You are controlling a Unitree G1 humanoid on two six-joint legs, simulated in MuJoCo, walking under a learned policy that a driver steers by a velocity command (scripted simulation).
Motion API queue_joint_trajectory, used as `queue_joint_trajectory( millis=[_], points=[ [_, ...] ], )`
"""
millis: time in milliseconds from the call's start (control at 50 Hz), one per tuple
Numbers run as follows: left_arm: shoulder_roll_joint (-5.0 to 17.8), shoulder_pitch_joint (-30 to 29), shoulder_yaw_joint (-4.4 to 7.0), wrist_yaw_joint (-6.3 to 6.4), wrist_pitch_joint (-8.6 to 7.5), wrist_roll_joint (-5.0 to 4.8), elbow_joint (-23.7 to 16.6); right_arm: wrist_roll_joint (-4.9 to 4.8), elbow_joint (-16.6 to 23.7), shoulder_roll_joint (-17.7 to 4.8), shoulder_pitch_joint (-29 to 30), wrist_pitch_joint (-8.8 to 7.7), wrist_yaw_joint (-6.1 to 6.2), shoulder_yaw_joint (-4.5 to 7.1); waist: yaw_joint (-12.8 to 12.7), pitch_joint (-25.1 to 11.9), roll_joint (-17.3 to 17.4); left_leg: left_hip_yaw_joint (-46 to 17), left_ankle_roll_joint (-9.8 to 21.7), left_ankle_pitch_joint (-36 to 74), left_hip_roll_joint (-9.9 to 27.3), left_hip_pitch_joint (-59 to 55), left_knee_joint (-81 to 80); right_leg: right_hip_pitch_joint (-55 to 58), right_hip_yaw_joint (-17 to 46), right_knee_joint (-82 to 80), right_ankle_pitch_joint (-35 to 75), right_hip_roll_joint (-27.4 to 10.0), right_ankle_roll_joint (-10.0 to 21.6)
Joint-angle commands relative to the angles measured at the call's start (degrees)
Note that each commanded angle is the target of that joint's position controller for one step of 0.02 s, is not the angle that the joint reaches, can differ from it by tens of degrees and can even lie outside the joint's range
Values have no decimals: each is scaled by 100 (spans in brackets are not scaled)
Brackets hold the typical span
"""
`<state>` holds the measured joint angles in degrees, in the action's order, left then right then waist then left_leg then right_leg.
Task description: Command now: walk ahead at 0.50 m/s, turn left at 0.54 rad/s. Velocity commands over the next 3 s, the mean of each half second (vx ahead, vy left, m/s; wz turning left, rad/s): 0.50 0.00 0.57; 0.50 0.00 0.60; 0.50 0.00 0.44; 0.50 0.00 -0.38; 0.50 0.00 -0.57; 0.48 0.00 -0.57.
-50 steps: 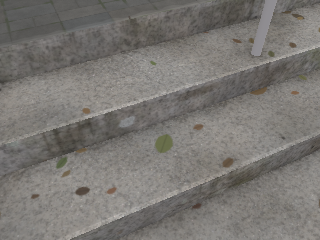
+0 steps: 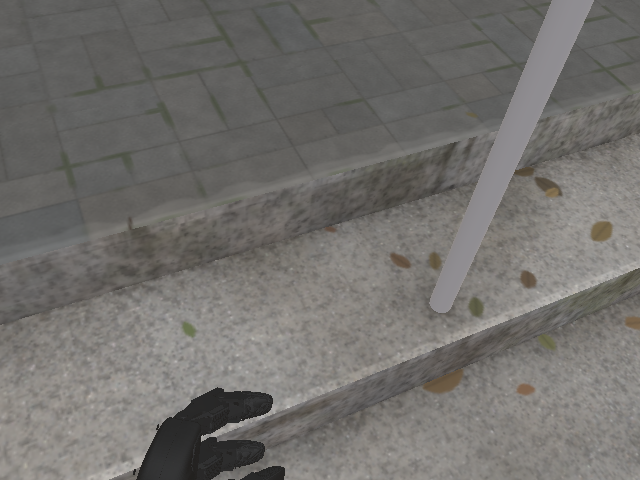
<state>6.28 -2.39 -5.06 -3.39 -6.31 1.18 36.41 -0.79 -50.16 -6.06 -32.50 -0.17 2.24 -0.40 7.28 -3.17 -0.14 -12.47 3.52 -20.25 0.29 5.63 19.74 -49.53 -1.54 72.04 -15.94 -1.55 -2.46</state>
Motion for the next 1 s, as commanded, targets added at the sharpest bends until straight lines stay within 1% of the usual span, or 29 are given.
queue_joint_trajectory(
  millis=[20,40,80,100,120,160,180,240,280,300,320,340,360,380,400,440,460,540,600,640,680,720,760,780,800,820,860,900,1000],
  points=[
    [479,-1302,256,-10,-359,-33,-934,41,-11,-645,-647,193,144,175,-301,-209,1321,-855,575,6812,617,-2064,776,186,-476,-2667,-809,516,192],
    [783,-746,423,27,-385,-133,-889,142,105,-916,-216,185,113,231,-742,-722,1405,-776,336,8055,475,-1400,1383,2284,-230,-3693,-46,581,256],
    [1743,1590,920,324,-169,-375,39,128,760,-1449,1340,-65,4,409,-1697,-1176,944,-785,-70,6002,7,487,3304,5841,434,-6192,3059,-135,359],
    [1784,2437,937,415,-12,-394,621,331,1022,-937,1777,-279,-128,340,-1621,-445,-563,-72,-172,-726,-586,3744,5266,8055,817,-5643,5950,-993,247],
    [1833,3028,892,476,179,27,787,257,1100,-416,1365,-564,-169,203,-1452,-809,-1408,-6,-166,-2050,-816,6166,7509,9445,1526,-3404,10596,-2315,587],
    [1228,2727,872,602,497,304,724,-325,1373,-877,1562,-580,-103,313,-1621,-1535,-1481,659,-416,-2125,-417,7058,10297,8856,1395,-4026,8411,-2687,1588],
    [889,2304,815,598,499,221,905,-465,1788,-381,2217,-384,-30,118,-1408,-807,-1647,945,-434,-2501,-130,7910,11172,8394,1216,-4754,5854,-2472,1423],
    [408,746,583,489,403,-107,1309,-142,3022,398,3281,-165,-241,-384,-42,1582,-977,1116,-129,-2360,478,6674,9243,3832,-577,-6301,3867,-1429,320],
    [1501,46,827,656,416,-89,920,172,2845,-186,2237,-334,-429,-267,562,427,-835,2185,-369,-509,-262,1662,5738,1130,-1300,-6397,6332,-396,691],
    [2409,-292,1078,627,232,38,501,357,2215,-785,947,-341,-368,45,943,-702,-1056,2392,-442,-139,-716,347,6529,1773,-969,-6031,9890,-1048,1138],
    [2873,-603,1210,534,169,-86,419,305,1727,-1264,-334,-192,-244,311,1457,-1412,-1311,2064,-346,-244,-664,113,6042,3049,-846,-5113,11524,-1378,1229],
    [2718,-921,1189,418,118,-402,253,344,1410,-1772,-1130,-30,-162,498,1847,-1701,-954,1683,-55,93,-655,-261,4396,3774,-715,-3277,12057,-1345,1181],
    [2086,-480,1066,414,68,-642,185,372,1335,-2104,-935,93,-152,592,1466,-1220,520,446,472,1826,-596,-692,1874,3078,-357,-620,5751,-726,841],
    [1245,539,806,236,44,-131,44,500,1792,-2571,606,20,4,580,-33,-1733,3725,-3544,1876,4298,1157,-1089,764,1337,259,3116,-20,893,471],
    [1752,932,933,25,-82,-47,395,512,2080,-1866,882,-78,-75,354,229,-2561,1946,-3982,2225,2779,1479,-1261,696,912,1287,4870,-329,666,592],
    [659,52,598,39,-88,21,-481,-36,1187,-1661,288,-169,-236,365,-85,-146,-76,-3217,1604,-727,1156,135,-23,-857,767,5335,-742,482,722],
    [62,-72,326,80,-117,-4,-790,-87,933,-1324,404,-191,-282,288,-460,556,-160,-2467,1319,-818,831,608,170,-1579,625,5313,-772,339,743],
    [261,446,107,229,25,-78,-1073,227,975,-783,1697,-255,-317,70,-1412,1196,126,-405,758,1027,170,2811,-232,-1125,58,4140,-417,-9,676],
    [-186,-56,-153,373,47,73,-1462,148,569,-1144,1038,-204,-207,128,-1104,797,183,-710,864,833,339,2049,-422,-2217,-238,4888,-487,-111,398],
    [-230,-986,-304,387,-9,165,-2077,-179,401,-1197,367,0,-63,186,-766,475,31,-907,849,544,288,1814,-876,-1885,-194,2751,-352,-365,290],
    [-105,-1287,-204,415,-73,249,-2208,-48,386,-1398,440,2,12,291,-732,-371,421,-712,1014,1815,529,2182,-1755,707,-952,1159,-253,-284,237],
    [649,156,280,493,-60,7,-1754,29,449,-1839,822,-115,36,438,-1547,-1678,1240,-427,772,7301,512,1353,-491,3038,-859,384,-603,397,443],
    [1550,1993,704,464,7,-148,-1115,16,704,-2133,1601,-179,12,572,-2286,-1915,1265,-461,557,9177,651,203,1663,3719,350,-1399,-1387,230,777],
    [2216,3237,893,422,14,21,-565,220,1017,-1698,2152,-348,-97,470,-2463,-2215,-543,-305,665,7120,214,985,3757,4859,2081,-2846,-1943,-603,1143],
    [2061,2804,853,457,119,152,-395,237,1207,-435,1597,-448,-356,283,-1606,-2324,-3310,-527,361,667,-1253,3588,6700,5786,6105,-5559,-2363,-1965,2006],
    [1378,2217,751,631,244,-99,-510,241,1169,-552,1341,-479,-620,309,-1355,-1413,-1930,-824,253,573,-1085,4541,8901,4872,7386,-6160,-3481,-2519,2210],
    [228,1680,464,553,284,-118,174,98,1780,-441,2167,-246,-623,123,-680,697,-456,207,344,714,-467,5273,9961,2672,4296,-5404,-3136,-2058,1578],
    [-223,1464,399,435,253,80,571,-73,1604,-509,1640,-69,-575,87,-198,722,-39,198,340,1078,-164,4963,10014,2145,2076,-4916,-1675,-1482,935],
    [520,1902,580,454,222,64,1027,5,1936,-283,2413,-26,-385,-139,-328,890,85,613,-57,1973,116,5356,7854,2060,-79,-5412,-470,-1123,945]
  ],
)
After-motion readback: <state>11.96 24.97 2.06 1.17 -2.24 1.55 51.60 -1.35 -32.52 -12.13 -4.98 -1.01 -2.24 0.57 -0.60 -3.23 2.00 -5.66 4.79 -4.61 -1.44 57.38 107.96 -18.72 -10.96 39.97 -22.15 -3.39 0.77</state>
